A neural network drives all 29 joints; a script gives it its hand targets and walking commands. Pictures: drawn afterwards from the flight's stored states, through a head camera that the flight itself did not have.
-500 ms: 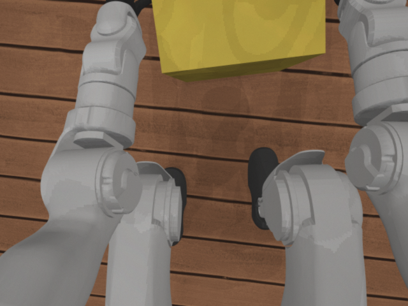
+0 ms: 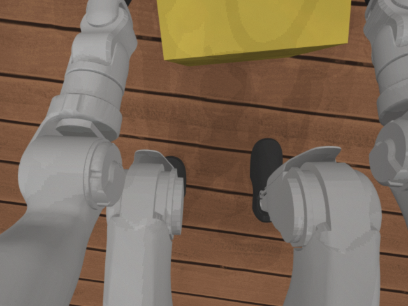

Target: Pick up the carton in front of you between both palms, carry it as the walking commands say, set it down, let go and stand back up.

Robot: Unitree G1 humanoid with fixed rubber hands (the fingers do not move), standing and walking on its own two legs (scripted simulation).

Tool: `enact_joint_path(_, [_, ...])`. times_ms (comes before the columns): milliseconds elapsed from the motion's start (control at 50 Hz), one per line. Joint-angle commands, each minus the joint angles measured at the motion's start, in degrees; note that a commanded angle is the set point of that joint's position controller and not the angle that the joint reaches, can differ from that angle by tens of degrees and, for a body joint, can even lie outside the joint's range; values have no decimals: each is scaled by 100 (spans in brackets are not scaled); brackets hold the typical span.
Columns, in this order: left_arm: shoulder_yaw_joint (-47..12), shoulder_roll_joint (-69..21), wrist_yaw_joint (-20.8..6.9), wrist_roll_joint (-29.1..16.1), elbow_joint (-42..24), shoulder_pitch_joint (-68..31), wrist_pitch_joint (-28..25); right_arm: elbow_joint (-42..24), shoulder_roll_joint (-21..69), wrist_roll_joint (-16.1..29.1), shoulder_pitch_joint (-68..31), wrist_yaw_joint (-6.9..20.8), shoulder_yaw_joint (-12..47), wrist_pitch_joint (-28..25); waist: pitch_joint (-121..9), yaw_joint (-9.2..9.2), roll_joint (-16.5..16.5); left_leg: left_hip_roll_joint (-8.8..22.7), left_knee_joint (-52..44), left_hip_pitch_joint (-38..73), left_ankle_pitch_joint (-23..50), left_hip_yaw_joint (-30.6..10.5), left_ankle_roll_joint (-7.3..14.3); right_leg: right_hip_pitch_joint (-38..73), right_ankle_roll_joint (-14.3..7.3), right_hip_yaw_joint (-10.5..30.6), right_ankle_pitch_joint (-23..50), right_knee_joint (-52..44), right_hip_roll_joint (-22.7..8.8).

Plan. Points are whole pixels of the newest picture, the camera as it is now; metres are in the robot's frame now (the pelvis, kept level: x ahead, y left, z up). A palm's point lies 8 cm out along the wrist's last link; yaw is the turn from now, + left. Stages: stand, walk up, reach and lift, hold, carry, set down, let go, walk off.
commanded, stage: set down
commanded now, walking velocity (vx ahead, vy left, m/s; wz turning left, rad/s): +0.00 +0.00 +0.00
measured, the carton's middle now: out of the picture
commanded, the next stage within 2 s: let go in 1.20 s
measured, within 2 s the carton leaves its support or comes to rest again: neither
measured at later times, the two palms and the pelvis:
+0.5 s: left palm out of the picture +0.56 +0.10 -0.05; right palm out of the picture +0.54 -0.28 -0.05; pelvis +0.01 +0.00 +0.07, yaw -1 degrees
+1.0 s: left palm out of the picture +0.56 +0.11 +0.10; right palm out of the picture +0.55 -0.29 +0.09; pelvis +0.03 -0.01 +0.19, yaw -2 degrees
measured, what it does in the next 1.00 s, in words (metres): rises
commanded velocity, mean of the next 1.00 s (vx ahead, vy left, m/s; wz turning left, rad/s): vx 0.00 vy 0.00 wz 0.00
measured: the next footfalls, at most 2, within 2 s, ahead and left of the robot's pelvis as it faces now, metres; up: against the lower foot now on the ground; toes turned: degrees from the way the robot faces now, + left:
none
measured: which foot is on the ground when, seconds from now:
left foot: down 0.00-1.00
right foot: down 0.00-1.00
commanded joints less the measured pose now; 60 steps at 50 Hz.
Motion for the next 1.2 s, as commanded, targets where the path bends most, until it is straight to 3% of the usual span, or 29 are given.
enact_joint_path(0, [-498,718,122,-491,-784,-1521,-277,-704,-1094,626,-1996,-116,392,-352,-7053,-224,-299,222,-931,1690,1861,330,6,4363,63,142,2400,-566,100])
enact_joint_path(140, [-682,668,171,-710,-1285,-1116,-151,-561,-1115,1061,-1506,4,667,-258,-8154,-147,-306,219,-1080,2295,2011,430,-7,4915,55,-20,2601,-651,62])
enact_joint_path(260, [-453,581,409,-527,-2230,-731,149,-1522,-1306,733,-1262,-35,328,21,-9460,-196,-546,46,-1621,2980,1946,581,52,5641,76,-325,2556,-1143,200])
enact_joint_path(380, [4,320,404,-136,-1868,-369,419,-1397,-867,315,-1003,42,92,279,-8037,-42,-687,40,-2309,2252,1157,568,109,4715,114,-335,1598,-1866,250])
enact_joint_path(480, [263,196,273,137,-1657,-227,397,-1214,-595,91,-795,136,13,306,-7825,83,-674,65,-2753,2093,1060,588,71,4583,153,-299,1419,-2372,273])
enact_joint_path(680, [276,292,209,129,-2372,79,463,-2004,-724,-72,-566,94,-164,481,-9361,58,-827,41,-3614,2537,1539,686,13,6302,190,-315,2309,-3220,418])
enact_joint_path(800, [240,299,160,83,-2818,461,600,-2483,-633,-38,-286,172,-178,691,-9722,136,-920,21,-4260,2739,1783,699,27,7199,211,-264,2835,-3823,471])
enact_joint_path(1180, [540,-111,-149,552,-2718,1430,414,-2139,-173,-625,549,436,-658,475,-8789,216,-720,173,-6516,4138,2312,400,-42,8179,168,-84,3104,-6024,444])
